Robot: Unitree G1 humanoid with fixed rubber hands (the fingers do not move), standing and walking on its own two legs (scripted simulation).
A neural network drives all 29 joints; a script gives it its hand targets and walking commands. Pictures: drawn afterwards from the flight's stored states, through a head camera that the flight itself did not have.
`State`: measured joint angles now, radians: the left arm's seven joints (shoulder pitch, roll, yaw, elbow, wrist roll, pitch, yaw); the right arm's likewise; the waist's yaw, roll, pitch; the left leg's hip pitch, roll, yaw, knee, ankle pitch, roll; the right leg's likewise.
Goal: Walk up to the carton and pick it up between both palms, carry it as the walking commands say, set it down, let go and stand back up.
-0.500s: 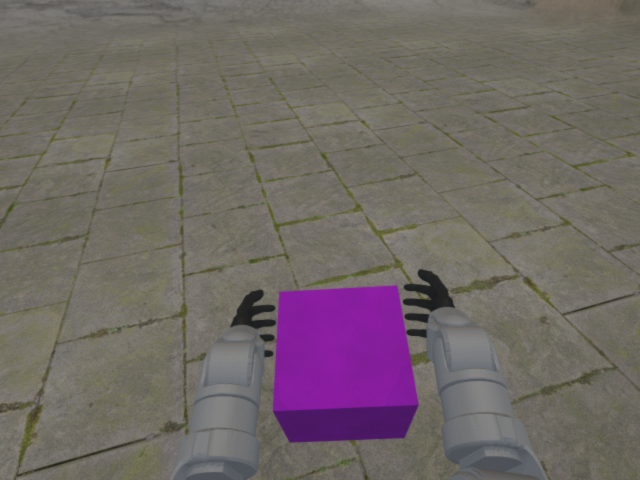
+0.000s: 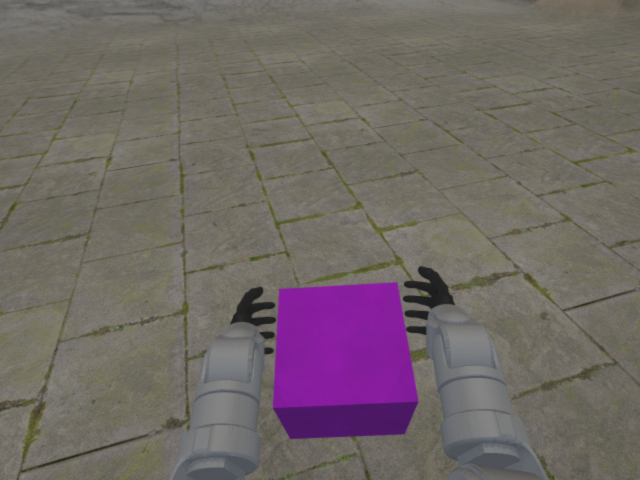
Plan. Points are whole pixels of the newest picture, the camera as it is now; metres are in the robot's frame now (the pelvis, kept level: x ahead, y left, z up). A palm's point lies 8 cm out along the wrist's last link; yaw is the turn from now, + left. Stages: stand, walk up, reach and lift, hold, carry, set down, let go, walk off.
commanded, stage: hold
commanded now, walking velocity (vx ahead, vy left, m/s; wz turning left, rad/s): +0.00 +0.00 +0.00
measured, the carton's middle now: (342, 362) +0.31 -0.01 -0.03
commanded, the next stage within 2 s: carry in 0.14 s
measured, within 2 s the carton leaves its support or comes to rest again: neither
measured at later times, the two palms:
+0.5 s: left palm (291, 303) +0.34 +0.06 +0.08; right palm (479, 303) +0.32 -0.19 +0.09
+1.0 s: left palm (403, 296) +0.33 -0.09 +0.09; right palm (610, 365) +0.22 -0.31 +0.08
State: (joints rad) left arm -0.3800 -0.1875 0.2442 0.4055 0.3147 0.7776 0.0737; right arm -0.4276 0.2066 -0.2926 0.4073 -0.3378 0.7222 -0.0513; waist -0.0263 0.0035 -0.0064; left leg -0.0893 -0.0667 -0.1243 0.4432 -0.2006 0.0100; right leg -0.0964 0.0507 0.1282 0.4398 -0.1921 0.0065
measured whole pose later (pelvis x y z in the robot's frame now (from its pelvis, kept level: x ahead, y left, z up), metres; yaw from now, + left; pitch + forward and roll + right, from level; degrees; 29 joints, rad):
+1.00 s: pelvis -0.04 -0.03 -0.02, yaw -24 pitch +6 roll +0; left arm -0.65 -0.28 0.25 -0.03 0.19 1.10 0.35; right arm -0.60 0.27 -0.29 -0.03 -0.15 1.01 -0.39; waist -0.04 -0.01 0.04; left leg -0.57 0.07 0.09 1.00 -0.48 -0.10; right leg -0.50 0.01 -0.04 0.63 -0.24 -0.04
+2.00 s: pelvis -0.13 +0.00 -0.01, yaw -40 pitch +2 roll +1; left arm -0.68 -0.26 0.31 0.09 0.20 1.10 0.33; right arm -0.71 0.23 -0.31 0.13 -0.22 1.09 -0.36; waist 0.01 0.00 -0.07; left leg -0.34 0.05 0.10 0.55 -0.23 -0.01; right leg -0.39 -0.01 -0.13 0.54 -0.19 -0.07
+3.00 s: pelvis -0.20 +0.07 -0.03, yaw -40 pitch +0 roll +2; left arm -0.39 -0.19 0.10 -0.18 0.13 1.22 0.26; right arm -0.41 0.20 -0.14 -0.17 -0.16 1.19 -0.26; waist 0.02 -0.03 -0.03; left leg -0.56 0.02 0.11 0.89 -0.37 0.02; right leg -0.55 -0.08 -0.15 0.59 -0.04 -0.08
